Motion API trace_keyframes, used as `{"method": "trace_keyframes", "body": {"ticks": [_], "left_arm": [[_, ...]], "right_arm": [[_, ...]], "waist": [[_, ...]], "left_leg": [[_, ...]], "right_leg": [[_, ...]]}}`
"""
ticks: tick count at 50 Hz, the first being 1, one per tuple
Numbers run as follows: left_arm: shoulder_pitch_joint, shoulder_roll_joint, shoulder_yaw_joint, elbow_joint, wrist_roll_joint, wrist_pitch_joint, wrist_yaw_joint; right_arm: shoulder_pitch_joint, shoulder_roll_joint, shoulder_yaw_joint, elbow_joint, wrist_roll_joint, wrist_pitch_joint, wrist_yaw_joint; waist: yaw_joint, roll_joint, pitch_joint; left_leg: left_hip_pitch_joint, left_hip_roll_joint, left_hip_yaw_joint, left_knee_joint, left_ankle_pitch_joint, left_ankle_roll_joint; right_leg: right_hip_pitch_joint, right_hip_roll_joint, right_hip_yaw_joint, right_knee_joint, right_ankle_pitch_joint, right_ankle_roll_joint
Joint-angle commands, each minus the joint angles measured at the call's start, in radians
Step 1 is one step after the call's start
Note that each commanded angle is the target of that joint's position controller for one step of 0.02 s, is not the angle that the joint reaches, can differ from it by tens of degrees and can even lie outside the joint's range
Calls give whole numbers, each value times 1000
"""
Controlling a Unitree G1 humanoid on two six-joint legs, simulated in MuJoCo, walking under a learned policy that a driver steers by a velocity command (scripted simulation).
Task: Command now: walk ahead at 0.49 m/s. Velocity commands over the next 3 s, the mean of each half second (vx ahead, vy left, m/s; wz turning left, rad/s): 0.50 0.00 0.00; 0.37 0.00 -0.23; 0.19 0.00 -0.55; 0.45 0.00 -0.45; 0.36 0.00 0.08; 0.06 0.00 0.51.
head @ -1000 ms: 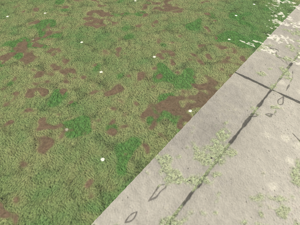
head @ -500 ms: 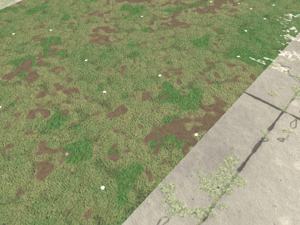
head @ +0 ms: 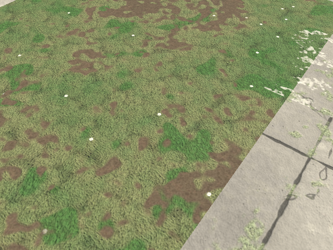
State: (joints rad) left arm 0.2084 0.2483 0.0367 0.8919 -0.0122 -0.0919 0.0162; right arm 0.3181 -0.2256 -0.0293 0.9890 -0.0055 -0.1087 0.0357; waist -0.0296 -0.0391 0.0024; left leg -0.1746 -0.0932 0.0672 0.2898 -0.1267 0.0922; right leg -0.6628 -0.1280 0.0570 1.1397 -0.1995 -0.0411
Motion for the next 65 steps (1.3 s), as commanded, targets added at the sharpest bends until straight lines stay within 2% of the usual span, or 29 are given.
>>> {"method": "trace_keyframes", "body": {"ticks": [1, 5, 10, 12, 14, 15, 16, 17, 18, 20, 21, 23, 26, 31, 35, 37, 39, 41, 42, 43, 44, 45, 47, 50, 57, 60, 62, 64, 65], "left_arm": [[35, 47, 14, -42, 13, 3, 7], [-128, 29, 7, -85, 3, -9, -6], [-249, 43, 3, -134, -10, -18, -36], [-226, 66, 10, -139, -10, -27, -46], [-42, 120, 41, -90, -7, -33, -45], [163, 193, 69, -38, -1, -35, -37], [295, 309, 98, -12, 15, -27, -35], [310, 229, 75, -7, 12, -26, -39], [216, 166, 54, -24, 7, -28, -39], [48, 97, 30, -59, 8, -24, -44], [18, 74, 22, -59, 14, -26, -49], [36, 72, 23, -36, 17, -31, -53], [93, 110, 33, -3, 18, -32, -40], [161, 123, 33, 27, 9, -18, -17], [242, 129, 36, 64, -5, -5, -11], [240, 132, 39, 71, -4, 10, -2], [223, 146, 46, 68, -3, 23, 6], [167, 139, 45, 35, -4, 29, 9], [137, 99, 31, -16, 10, 26, 10], [328, -35, -4, 1, 14, 20, 5], [350, 70, 18, 14, -7, 20, 4], [250, 129, 40, -14, -29, 29, 9], [180, 120, 53, -32, -13, 66, 25], [211, 53, 55, -52, -10, 118, 33], [60, 77, 65, -147, -1, 131, 8], [10, 94, 72, -181, -1, 141, -9], [14, 95, 76, -189, -4, 144, -19], [88, 105, 88, -157, -2, 140, -23], [174, 132, 104, -120, -5, 135, -17]], "right_arm": [[-40, -132, -21, -55, 1, -18, -20], [41, -160, -26, -38, 17, -5, -35], [114, -170, -32, -5, 27, 17, -38], [104, -182, -38, -3, 27, 27, -40], [66, -177, -34, -13, 22, 38, -40], [57, -137, -17, -34, 8, 38, -40], [160, -20, 19, -52, 4, 16, -30], [160, -59, 13, -36, 21, -12, -25], [67, -156, -13, -62, 47, -26, -21], [-33, -149, -19, -85, 35, -22, -31], [-25, -135, -25, -83, 25, -7, -36], [11, -89, -22, -72, 21, 19, -38], [-62, -90, -29, -102, 13, 30, -43], [-249, -66, -24, -158, 14, 22, -32], [-379, -70, -20, -202, 20, 9, -18], [-407, -75, -20, -219, 14, -4, -7], [-353, -108, -33, -211, 6, -16, -4], [-156, -176, -63, -154, -6, -25, -17], [-6, -251, -79, -134, -30, -26, -30], [9, -288, -78, -143, -32, -7, -31], [2, -224, -64, -178, -16, 10, -31], [-73, -174, -51, -194, -7, 20, -37], [-186, -125, -36, -196, -2, 32, -47], [-261, -133, -42, -188, -32, 33, -47], [-285, -199, -65, -173, -8, 60, -80], [-268, -221, -73, -163, 7, 82, -77], [-261, -239, -82, -157, 26, 90, -69], [-266, -214, -78, -152, 41, 98, -63], [-260, -166, -67, -147, 36, 103, -58]], "waist": [[47, 75, 54], [-12, 76, 53], [-48, 91, 81], [-22, 104, 67], [82, 106, -36], [159, 51, -181], [142, -201, -327], [148, -221, -390], [129, -149, -238], [70, -21, -87], [37, -32, -55], [11, -42, -35], [12, -16, 4], [60, -22, 40], [99, -17, 84], [90, -23, 96], [52, -56, 46], [-44, -53, -80], [-88, 47, -243], [-10, 324, -427], [-39, 270, -520], [-30, 205, -377], [21, 136, -179], [78, 176, -83], [54, 152, -99], [38, 156, -88], [46, 158, -92], [81, 132, -90], [104, 64, -80]], "left_leg": [[-107, 279, -207, -207, 70, 171], [-17, 264, -160, -190, 85, 127], [145, 327, -179, -118, 58, 113], [189, 351, -193, -63, 110, 97], [171, 296, -142, 154, 391, 60], [27, 235, -85, 428, 355, 25], [-400, 64, -12, 838, -30, -56], [-545, 45, -168, 1002, -420, -46], [-630, 109, -185, 1060, -361, -23], [-569, 200, -139, 962, -190, -22], [-507, 230, -142, 901, -141, -26], [-445, 234, -125, 857, -96, -40], [-530, 240, -121, 743, 9, -62], [-536, 214, -92, 441, 221, -72], [-527, 178, -88, 293, 217, -74], [-489, 154, -90, 229, 189, -65], [-372, 122, -89, 191, 162, -47], [-75, 103, -62, 136, 299, -10], [247, 280, -206, 225, 657, 46], [597, 581, -504, 269, 935, 205], [544, 561, -574, 206, 726, 210], [412, 515, -443, 164, 586, 171], [112, 439, -289, 71, 393, 137], [-152, 392, -144, -50, 222, 146], [-102, 427, -19, -87, 125, 148], [-43, 449, -6, -59, 77, 126], [-29, 458, -10, -48, -102, 94], [-91, 418, 19, 20, -326, 38], [-168, 360, 70, 164, -415, -9]], "right_leg": [[-20, -42, 1, -140, 161, 28], [11, 3, -37, -431, 306, 36], [9, 32, -43, -583, 217, 17], [67, 49, -52, -624, 135, -11], [325, 108, -100, -666, 100, -53], [620, 18, 0, -639, 124, -110], [1028, -233, 436, -699, 16, -267], [1071, -284, 689, -836, -67, -302], [946, -251, 548, -843, -70, -243], [665, -165, 298, -900, 74, -191], [577, -125, 222, -936, 116, -172], [501, -91, 146, -980, 196, -177], [516, -89, 85, -1005, 314, -190], [554, -62, 13, -1030, 280, -158], [629, -84, 52, -1002, 225, -160], [656, -89, 60, -926, 357, -143], [676, -86, 83, -828, 496, -109], [623, 3, 57, -602, 607, -50], [419, 86, 17, -320, 320, -3], [82, 223, -19, 42, -495, 55], [62, 183, 108, 175, -520, 58], [-11, 136, 69, 195, -448, 62], [16, 63, 16, 140, -324, 85], [161, 47, -29, 56, -239, 85], [216, 30, -68, -244, -65, 64], [243, 47, -98, -344, -100, 45], [295, 58, -121, -438, -119, 12], [437, 106, -169, -577, -94, -38], [535, 114, -126, -660, -142, -80]]}}
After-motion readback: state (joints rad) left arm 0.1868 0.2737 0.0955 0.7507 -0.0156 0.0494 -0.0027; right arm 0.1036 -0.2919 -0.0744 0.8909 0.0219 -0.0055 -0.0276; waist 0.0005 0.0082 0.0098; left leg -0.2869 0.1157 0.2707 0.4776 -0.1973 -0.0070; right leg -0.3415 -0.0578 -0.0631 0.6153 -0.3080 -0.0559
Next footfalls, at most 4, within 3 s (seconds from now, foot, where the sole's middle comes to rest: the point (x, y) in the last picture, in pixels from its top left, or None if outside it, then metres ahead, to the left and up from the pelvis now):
0.30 right None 0.34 -0.17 -0.78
0.82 left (153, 220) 0.65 0.06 -0.78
1.32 right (212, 241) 0.55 -0.18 -0.78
1.80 left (188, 168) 0.91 -0.10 -0.78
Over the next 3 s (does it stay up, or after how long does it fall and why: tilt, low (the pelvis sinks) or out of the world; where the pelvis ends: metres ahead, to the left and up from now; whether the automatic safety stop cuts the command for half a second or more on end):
stays up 1.05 -0.35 0.00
